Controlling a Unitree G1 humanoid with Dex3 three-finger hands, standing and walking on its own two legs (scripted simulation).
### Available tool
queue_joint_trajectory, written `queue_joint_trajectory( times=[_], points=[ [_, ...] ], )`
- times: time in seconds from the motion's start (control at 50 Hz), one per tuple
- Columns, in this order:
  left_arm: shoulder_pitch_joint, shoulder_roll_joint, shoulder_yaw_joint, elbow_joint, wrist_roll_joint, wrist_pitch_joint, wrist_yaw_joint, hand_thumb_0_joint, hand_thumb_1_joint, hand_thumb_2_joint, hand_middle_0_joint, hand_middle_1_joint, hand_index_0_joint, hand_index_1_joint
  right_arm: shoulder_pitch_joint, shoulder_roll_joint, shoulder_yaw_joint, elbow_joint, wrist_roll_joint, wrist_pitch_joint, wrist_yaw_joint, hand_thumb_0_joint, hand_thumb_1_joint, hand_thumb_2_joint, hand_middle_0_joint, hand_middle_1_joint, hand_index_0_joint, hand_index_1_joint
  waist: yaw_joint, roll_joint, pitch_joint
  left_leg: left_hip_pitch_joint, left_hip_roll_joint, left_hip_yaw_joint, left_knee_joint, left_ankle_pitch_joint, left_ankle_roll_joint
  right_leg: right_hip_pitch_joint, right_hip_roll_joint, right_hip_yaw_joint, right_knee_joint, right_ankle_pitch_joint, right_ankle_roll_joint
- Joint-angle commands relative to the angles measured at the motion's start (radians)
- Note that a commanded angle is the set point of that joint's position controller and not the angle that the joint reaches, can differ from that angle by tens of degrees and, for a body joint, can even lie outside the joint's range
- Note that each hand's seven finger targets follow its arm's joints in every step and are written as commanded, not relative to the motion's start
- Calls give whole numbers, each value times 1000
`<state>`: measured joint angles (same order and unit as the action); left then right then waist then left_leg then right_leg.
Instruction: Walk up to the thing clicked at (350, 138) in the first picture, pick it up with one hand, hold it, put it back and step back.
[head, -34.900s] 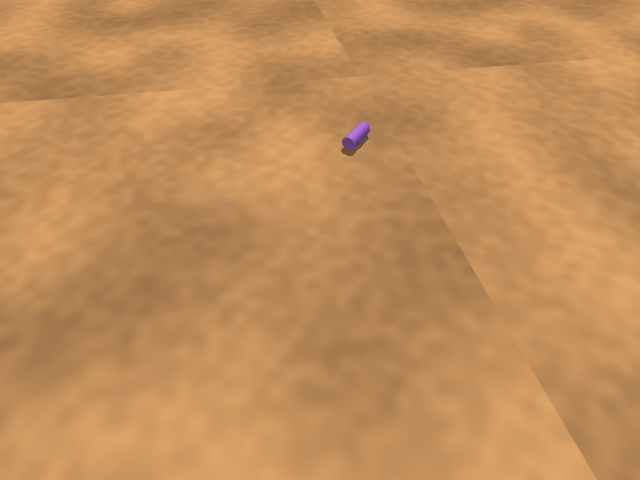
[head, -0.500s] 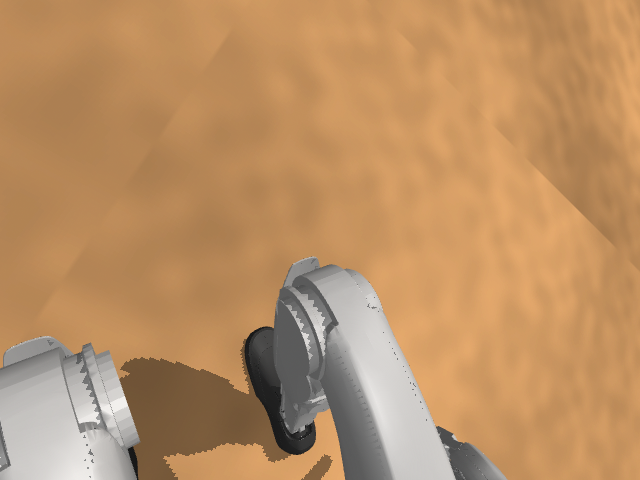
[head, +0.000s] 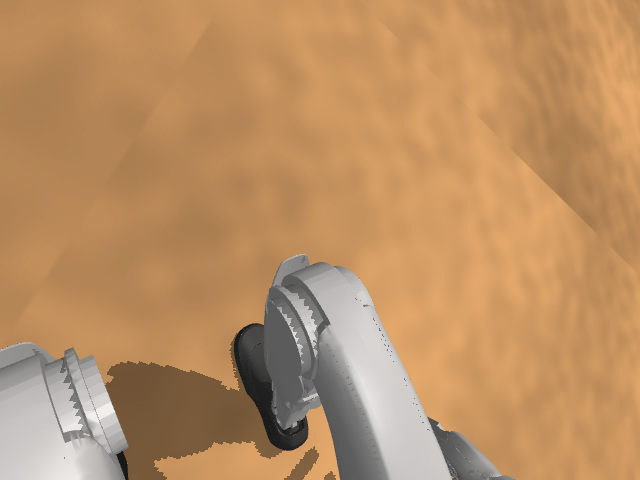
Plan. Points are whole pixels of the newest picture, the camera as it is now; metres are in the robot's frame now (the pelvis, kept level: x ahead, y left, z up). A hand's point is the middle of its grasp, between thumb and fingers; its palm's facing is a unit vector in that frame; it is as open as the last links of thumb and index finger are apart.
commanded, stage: open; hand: left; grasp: from above
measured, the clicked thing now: out of the picture +0.46 +0.34 -0.27
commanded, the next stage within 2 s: withdraw in 1.00 s
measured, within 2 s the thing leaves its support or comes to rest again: rests again in 0.42 s
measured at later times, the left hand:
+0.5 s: hand out of the picture +0.46 +0.36 -0.24, palm faces -0.46 -0.14 -0.88, open 12.4 cm
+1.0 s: hand out of the picture +0.46 +0.36 -0.24, palm faces -0.46 -0.14 -0.88, open 13.9 cm
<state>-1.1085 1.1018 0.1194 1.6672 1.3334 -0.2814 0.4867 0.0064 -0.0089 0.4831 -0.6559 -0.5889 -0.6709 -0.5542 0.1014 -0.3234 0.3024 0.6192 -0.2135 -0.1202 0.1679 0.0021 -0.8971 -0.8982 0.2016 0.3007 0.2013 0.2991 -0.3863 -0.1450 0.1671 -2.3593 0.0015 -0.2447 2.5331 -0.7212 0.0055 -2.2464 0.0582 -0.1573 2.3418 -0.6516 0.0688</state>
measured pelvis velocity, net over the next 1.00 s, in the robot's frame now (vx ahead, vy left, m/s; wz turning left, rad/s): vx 0.00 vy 0.00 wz -0.01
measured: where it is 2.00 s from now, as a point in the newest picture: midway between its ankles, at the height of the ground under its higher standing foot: (201, 454)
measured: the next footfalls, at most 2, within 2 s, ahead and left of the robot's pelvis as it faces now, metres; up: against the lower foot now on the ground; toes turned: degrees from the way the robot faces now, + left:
none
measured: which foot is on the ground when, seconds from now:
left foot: down 0.00-1.00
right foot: down 0.00-1.00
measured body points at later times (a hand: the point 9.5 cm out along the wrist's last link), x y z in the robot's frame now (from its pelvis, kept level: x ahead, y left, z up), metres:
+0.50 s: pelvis +0.00 +0.00 +0.00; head +0.27 +0.14 +0.32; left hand +0.48 +0.36 -0.19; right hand +0.05 -0.25 -0.05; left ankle +0.06 +0.12 -0.28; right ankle +0.12 -0.12 -0.27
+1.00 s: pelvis +0.00 +0.00 +0.00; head +0.28 +0.14 +0.32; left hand +0.48 +0.36 -0.19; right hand +0.06 -0.26 -0.05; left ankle +0.06 +0.12 -0.28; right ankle +0.12 -0.12 -0.27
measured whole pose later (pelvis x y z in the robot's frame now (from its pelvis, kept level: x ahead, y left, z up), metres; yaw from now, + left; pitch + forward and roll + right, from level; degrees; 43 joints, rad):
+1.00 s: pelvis +0.00 +0.00 +0.00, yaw -1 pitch +29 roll -16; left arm -1.13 1.13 0.08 1.67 1.32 -0.29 0.48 0.00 -0.49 0.97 -0.08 -1.05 -0.09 -1.03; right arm 0.09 -0.34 0.33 0.59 -0.22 -0.13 0.17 0.00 -0.89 -0.90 0.20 0.30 0.20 0.30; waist -0.39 -0.14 0.17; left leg -2.36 0.00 -0.26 2.53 -0.71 0.01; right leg -2.24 0.06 -0.17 2.33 -0.64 0.07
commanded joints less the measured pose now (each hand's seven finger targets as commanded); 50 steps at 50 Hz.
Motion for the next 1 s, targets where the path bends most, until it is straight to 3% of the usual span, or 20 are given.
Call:
queue_joint_trajectory(
  times=[0.0, 0.06, 0.08, 0.14, 0.18, 0.24, 0.36, 0.44, 0.48, 0.58, 0.62, 0.66, 0.68, 0.7, 0.78, 0.86, 0.9, 0.92, 0.94, 0.98],
  points=[
    [-278, 276, 5, -159, -21, -12, 48, 0, 559, 792, -868, -762, -891, -736, 199, -335, -91, 23, 4, 7, -17, 0, -887, -894, 201, 301, 201, 301, -40, 594, -690, 545, 41, 93, -258, 282, 3, 377, 35, -102, -177, 283, -88],
    [-278, 287, 10, -165, -18, -14, 50, 0, 319, 742, -628, -748, -652, -722, 195, -340, -92, 23, 4, 7, -18, 0, -885, -893, 202, 301, 201, 301, -30, 629, -694, 585, 45, 82, -274, 297, -6, 352, 33, -110, -168, 283, -90],
    [-275, 281, 3, -156, -13, -13, 50, 0, 239, 705, -560, -754, -591, -722, 200, -341, -89, 22, 3, 7, -18, 0, -886, -893, 202, 301, 201, 301, -40, 627, -684, 586, 46, 79, -272, 298, -6, 353, 32, -113, -167, 285, -89],
    [-276, 285, 5, -160, -10, -16, 56, 0, 6, 685, -461, -759, -492, -727, 198, -344, -87, 21, 3, 6, -17, 0, -886, -893, 202, 301, 201, 301, -44, 620, -671, 584, 47, 78, -270, 295, -5, 351, 32, -114, -167, 288, -88],
    [-273, 280, 0, -153, -7, -15, 59, 0, -91, 699, -391, -772, -418, -744, 193, -344, -83, 21, 0, 3, -16, 0, -887, -894, 202, 301, 201, 301, -41, 632, -666, 584, 48, 78, -269, 302, -6, 346, 33, -113, -165, 291, -89],
    [-271, 259, -11, -128, -11, -10, 60, 0, -189, 728, -315, -803, -340, -778, 199, -343, -83, 20, 0, -1, -15, 0, -888, -894, 202, 301, 201, 301, -60, 605, -647, 557, 48, 75, -273, 283, -4, 353, 34, -114, -172, 284, -87],
    [-242, 223, -46, -69, -23, 7, 31, 0, -291, 823, -239, -907, -260, -885, 184, -346, -83, 9, 3, -8, -13, 0, -892, -896, 201, 301, 201, 301, -50, 565, -602, 508, 47, 67, -288, 197, 0, 313, 34, -118, -181, 222, -88],
    [-263, 257, -33, -116, -31, 3, 27, 0, -380, 867, -165, -958, -185, -937, 191, -349, -76, 3, 1, -2, -17, 0, -891, -896, 201, 301, 201, 301, -40, 575, -659, 534, 46, 63, -290, 236, -1, 357, 36, -119, -179, 252, -88],
    [-242, 240, -43, -97, -34, 5, 20, 0, -418, 892, -135, -989, -155, -968, 189, -345, -76, -2, 8, -4, -16, 0, -893, -896, 201, 301, 201, 301, -44, 565, -632, 529, 48, 65, -285, 237, 0, 339, 37, -117, -177, 249, -89],
    [-265, 271, -23, -136, -29, -10, 29, 0, -487, 952, -76, -1033, -91, -1016, 188, -352, -73, 1, 7, 0, -23, 0, -890, -896, 201, 301, 201, 301, -39, 588, -648, 548, 49, 62, -286, 258, -6, 343, 33, -118, -177, 266, -88],
    [-253, 245, -34, -111, -25, -12, 28, 0, -508, 968, -69, -1034, -80, -1022, 187, -355, -74, 0, 5, -2, -21, 0, -892, -897, 201, 301, 201, 301, -50, 589, -614, 549, 50, 54, -287, 258, -12, 310, 31, -125, -170, 257, -92],
    [-264, 272, -13, -131, -15, -11, 30, 0, -512, 979, -66, -1039, -75, -1029, 188, -354, -76, 1, 3, -2, -20, 0, -891, -896, 201, 301, 201, 301, -44, 635, -631, 583, 54, 50, -296, 281, -20, 310, 26, -122, -167, 269, -93],
    [-265, 262, -27, -138, -15, -14, 33, 0, -511, 979, -67, -1044, -78, -1033, 182, -349, -73, -3, 3, -1, -19, 0, -893, -897, 201, 301, 201, 301, -37, 642, -644, 583, 52, 51, -303, 273, -18, 314, 31, -124, -162, 263, -94],
    [-264, 263, -24, -132, -11, -12, 32, 0, -511, 981, -64, -1046, -74, -1036, 184, -352, -76, -5, 2, -2, -17, 0, -893, -897, 201, 301, 201, 301, -50, 630, -637, 578, 53, 54, -294, 269, -15, 314, 30, -124, -167, 263, -92],
    [-280, 271, -16, -158, -18, -11, 37, 0, -503, 976, -61, -1046, -73, -1033, 192, -350, -76, 4, 0, -2, -16, 0, -890, -896, 201, 301, 201, 301, -40, 636, -663, 581, 52, 58, -293, 276, -14, 334, 29, -121, -173, 275, -90],
    [-226, 240, -28, -81, -22, 1, 30, 0, -509, 976, -58, -1042, -68, -1031, 191, -351, -75, -8, 0, -6, -13, 0, -891, -896, 201, 301, 201, 301, -59, 571, -617, 527, 48, 66, -273, 263, -3, 339, 33, -118, -178, 268, -89],
    [-270, 263, -20, -152, -25, -4, 26, 0, -508, 975, -58, -1042, -68, -1031, 198, -347, -75, 5, 1, -6, -14, 0, -889, -896, 201, 301, 201, 301, -49, 592, -651, 545, 50, 70, -277, 270, -4, 355, 31, -113, -187, 274, -87],
    [-245, 264, -15, -116, -27, 0, 24, 0, -500, 981, -63, -1053, -74, -1040, 193, -355, -80, -2, 0, -5, -17, 0, -891, -896, 201, 301, 201, 301, -43, 581, -637, 540, 50, 65, -275, 268, -6, 339, 30, -118, -185, 267, -89],
    [-254, 248, -28, -124, -32, -3, 18, 0, -502, 972, -59, -1053, -72, -1039, 192, -353, -78, 0, 0, -8, -16, 0, -892, -897, 201, 301, 201, 301, -56, 582, -614, 530, 51, 69, -269, 261, -6, 330, 30, -117, -187, 262, -89],
    [-249, 271, -14, -139, -33, -7, 20, 0, -499, 971, -58, -1053, -71, -1039, 189, -352, -77, -4, 1, -3, -17, 0, -890, -896, 201, 301, 201, 301, -42, 576, -658, 541, 50, 67, -280, 248, -3, 363, 33, -116, -188, 257, -87]
  ],
)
